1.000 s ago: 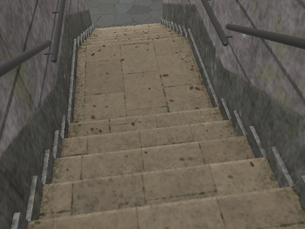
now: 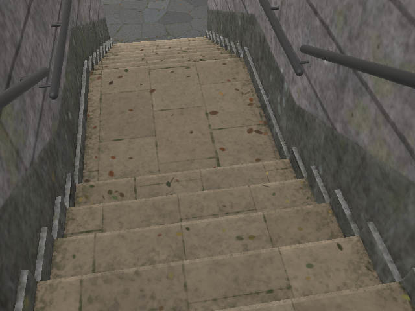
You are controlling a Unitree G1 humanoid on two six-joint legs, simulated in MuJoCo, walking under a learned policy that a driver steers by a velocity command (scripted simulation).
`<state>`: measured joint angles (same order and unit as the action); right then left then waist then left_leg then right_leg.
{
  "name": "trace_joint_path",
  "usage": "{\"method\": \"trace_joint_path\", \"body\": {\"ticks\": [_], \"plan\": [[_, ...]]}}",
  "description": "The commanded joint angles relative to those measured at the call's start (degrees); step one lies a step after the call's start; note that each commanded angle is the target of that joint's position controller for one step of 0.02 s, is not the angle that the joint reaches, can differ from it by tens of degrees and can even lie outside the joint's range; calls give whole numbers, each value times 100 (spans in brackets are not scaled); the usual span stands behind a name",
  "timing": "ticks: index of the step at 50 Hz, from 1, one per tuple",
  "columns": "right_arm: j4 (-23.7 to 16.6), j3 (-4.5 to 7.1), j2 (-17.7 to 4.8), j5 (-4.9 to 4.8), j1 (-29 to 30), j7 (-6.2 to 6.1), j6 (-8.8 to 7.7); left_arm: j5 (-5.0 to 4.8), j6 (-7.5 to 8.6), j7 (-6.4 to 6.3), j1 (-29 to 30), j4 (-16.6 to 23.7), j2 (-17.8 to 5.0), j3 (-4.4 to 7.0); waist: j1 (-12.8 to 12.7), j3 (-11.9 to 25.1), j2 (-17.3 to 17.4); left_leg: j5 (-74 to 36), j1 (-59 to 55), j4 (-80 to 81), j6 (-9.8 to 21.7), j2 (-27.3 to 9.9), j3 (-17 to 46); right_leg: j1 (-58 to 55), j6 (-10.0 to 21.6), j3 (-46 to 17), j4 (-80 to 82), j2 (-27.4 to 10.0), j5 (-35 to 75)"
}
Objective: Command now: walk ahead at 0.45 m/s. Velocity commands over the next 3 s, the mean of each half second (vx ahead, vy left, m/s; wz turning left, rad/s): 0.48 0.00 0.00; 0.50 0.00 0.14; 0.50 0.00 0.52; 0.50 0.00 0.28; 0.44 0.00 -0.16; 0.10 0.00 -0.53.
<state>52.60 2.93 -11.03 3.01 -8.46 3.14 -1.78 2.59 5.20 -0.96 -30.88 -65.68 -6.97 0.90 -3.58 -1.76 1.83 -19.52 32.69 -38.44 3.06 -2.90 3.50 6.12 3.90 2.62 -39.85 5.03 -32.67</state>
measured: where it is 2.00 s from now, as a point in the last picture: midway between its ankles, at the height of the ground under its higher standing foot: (186, 231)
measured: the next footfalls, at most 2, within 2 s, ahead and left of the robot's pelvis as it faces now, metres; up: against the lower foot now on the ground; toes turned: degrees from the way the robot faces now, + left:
left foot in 0.16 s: +0.18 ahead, +0.11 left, -0.15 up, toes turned +4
right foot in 0.64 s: +0.51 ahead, -0.10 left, -0.31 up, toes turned -4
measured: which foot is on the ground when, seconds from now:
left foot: up 0.00-0.14, down 0.16-0.66, up 0.68-1.00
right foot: down 0.00-0.16, up 0.18-0.62, down 0.64-1.00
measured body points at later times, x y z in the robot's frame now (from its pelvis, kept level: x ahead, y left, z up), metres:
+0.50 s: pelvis +0.27 +0.03 -0.16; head +0.27 +0.02 +0.29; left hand +0.42 +0.24 -0.29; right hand +0.14 -0.17 -0.31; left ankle +0.14 +0.11 -0.85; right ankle +0.48 -0.12 -0.85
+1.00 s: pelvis +0.56 +0.00 -0.31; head +0.57 +0.01 +0.14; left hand +0.40 +0.17 -0.45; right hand +0.70 -0.21 -0.45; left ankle +0.75 +0.17 -0.99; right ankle +0.47 -0.10 -1.01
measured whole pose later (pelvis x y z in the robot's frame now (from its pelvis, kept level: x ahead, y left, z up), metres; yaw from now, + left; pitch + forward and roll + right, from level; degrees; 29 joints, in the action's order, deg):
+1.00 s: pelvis +0.56 +0.00 -0.31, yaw +5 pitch +0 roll -5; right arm 53.7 -0.7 -12.4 6.0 -10.7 4.2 -3.6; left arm 7.3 6.7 1.5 -33.9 -64.5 -6.4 -2.7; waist -4.8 0.2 4.6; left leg -25.0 41.4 -41.2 4.6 -7.1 5.0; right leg 10.1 1.9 10.9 -41.9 2.4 -32.0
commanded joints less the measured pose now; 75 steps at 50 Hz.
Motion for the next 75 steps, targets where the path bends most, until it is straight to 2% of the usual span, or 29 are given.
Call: {"method": "trace_joint_path", "body": {"ticks": [1,4,5,6,7,8,10,12,13,16,17,18,23,24,27,28,32,33,34,35,36,39,53,58,60,61,62,65,75], "plan": [[-342,-182,27,439,-18,22,-192,613,280,277,-556,-28,-352,-77,130,-959,-376,65,-901,358,70,-205,-39,1802,1057,-1209,848,-1419,1414],[-411,-141,-411,364,227,-58,-261,210,246,308,-380,120,-602,-92,73,-681,-50,1358,-1189,530,-40,-137,-312,1113,944,-1402,-289,-1403,2429],[-364,-55,-548,-326,696,-168,-157,-229,-18,-55,-64,184,-1120,167,-317,-1102,-654,1035,-554,2054,-157,204,-747,402,717,-833,-951,-747,2881],[-116,-62,-436,-313,177,-261,-157,-126,-218,-224,-360,91,-1063,154,-331,-947,-358,959,-1254,2500,-150,324,-859,312,705,-789,-1994,-642,3563],[369,-2,-376,-287,-1343,-322,-145,-102,-310,-274,-359,-37,-1001,141,395,-243,-187,78,-3015,2103,-127,524,-1417,940,722,-552,-3528,-627,4308],[1094,100,-672,230,-4154,-91,-343,705,-201,552,-1022,-213,-410,-260,1585,762,1572,-637,-6297,1995,787,-398,-40,3021,362,-1258,-5567,-394,2436],[1156,362,-1596,658,-4070,191,-232,-137,107,987,-607,512,-512,-18,1397,1377,363,-2581,-7424,457,2366,-2206,1810,5831,232,-1303,-8167,340,-826],[809,152,-792,306,-2137,189,-321,-59,207,655,819,1198,-1021,109,868,-90,-330,2838,-4841,1708,1947,-2058,1894,6747,253,-1160,-6779,-821,790],[630,71,-501,-396,-1593,-100,-230,-197,-72,116,1369,1019,-1429,373,502,-240,-30,1754,-3609,1687,1449,-2022,1342,5637,-80,-1061,-5449,-763,1050],[477,-45,-628,-423,-1183,-367,-358,-118,-411,120,1778,1061,-514,205,114,-947,318,1403,-258,2397,943,-630,3,2480,-341,-217,-1487,-898,3279],[561,19,-852,-390,-1321,-393,-332,-25,-474,159,1512,921,-274,135,4,-605,512,838,-67,2175,956,-587,-92,1696,-304,-81,-1534,-824,3555],[663,-253,-228,631,-1650,-93,-548,582,-215,592,717,873,391,-283,-61,-617,409,1873,230,1823,1274,-829,81,2022,-83,-616,-2426,-1142,4785],[1154,-431,-138,449,-2747,-156,-631,330,-180,524,2373,1566,-603,-251,608,-443,-70,3225,-599,748,1148,-514,306,2454,22,-508,309,-1226,6749],[708,-203,-622,-648,-1824,-273,-475,-293,-207,371,2949,1596,-1078,32,694,-246,18,3361,-713,583,820,-391,325,1931,-65,-17,400,-828,6712],[896,-257,-535,-302,-2557,-432,-206,-289,-283,275,3629,1857,-766,-46,1226,-921,40,3070,-1341,-115,766,-399,442,2161,-239,-37,1019,-816,5372],[1342,-473,-152,320,-3361,-298,-347,682,-256,481,3316,1951,-512,-340,1007,-1131,-150,3202,-2229,-296,976,-927,1215,2851,-51,-838,1912,-1374,4966],[1317,-276,-749,412,-2874,197,-235,215,-109,485,839,981,-1394,177,63,-23,-638,1555,-1405,-2796,745,-178,360,-1081,171,283,2072,-852,5387],[1210,-107,-600,-394,-2830,-299,-103,-255,-149,292,29,434,-1798,323,17,548,-792,4126,-195,-4961,533,496,-455,-2338,140,-132,1002,-1454,7221],[1087,-159,-326,-610,-3424,-560,-87,-355,-178,274,-576,492,-1879,372,-82,1881,-1614,7242,1494,-7428,248,698,-468,-4499,991,-1417,-482,-2828,9249],[585,-526,219,258,-2770,131,-259,314,-112,487,-1553,395,-1805,295,-954,2979,-1593,6721,2429,-7509,59,672,298,-5477,2153,-2702,529,-2989,6209],[160,-339,-273,30,-1680,193,-409,445,-130,539,-669,459,-1757,378,-716,761,-557,5650,3663,-6844,99,188,207,-3716,1845,-2721,1293,-3026,3582],[344,-290,-230,305,-1490,-32,-439,415,3,389,907,874,-410,-73,372,-489,-179,2897,1437,-3596,424,-655,483,589,1344,-1350,2164,-2080,2900],[-484,-428,-365,316,726,85,-139,266,177,42,-647,161,-752,-273,-229,-1064,-184,319,647,1176,116,-517,-17,359,681,-646,388,-2232,1685],[501,20,-1043,158,-1219,5,-382,330,-141,291,-171,305,-1392,-4,688,-243,218,348,-3304,2229,95,340,-1468,1126,161,578,-2520,-1435,3220],[1172,373,-2014,123,-3692,-2,-269,547,-189,830,-1675,105,-202,-246,963,2548,1439,-3805,-7991,-373,2235,-1351,809,3632,-612,348,-7145,-730,-1402],[1456,408,-1901,235,-4570,-8,-275,188,-60,894,41,935,-565,-159,1813,2214,711,-3505,-8419,202,2353,-1619,1857,5318,-723,-117,-7876,-522,-1680],[1304,380,-1660,199,-3828,-44,-481,-115,212,675,1871,1837,-963,-1,1920,888,505,-735,-7306,686,2298,-1699,2296,6810,-674,-353,-7206,-542,-1390],[582,-288,-27,291,-1313,4,-528,256,187,166,1448,1644,-738,-55,270,-428,-684,1617,-2116,1485,1673,-1404,1622,4384,-18,-1311,-3465,-1662,1449],[87,-343,-744,296,-1825,-79,-569,230,-186,338,2257,2202,-834,-286,509,-154,7,4867,1475,-622,1075,256,1365,593,-595,-172,238,-803,5149]]}}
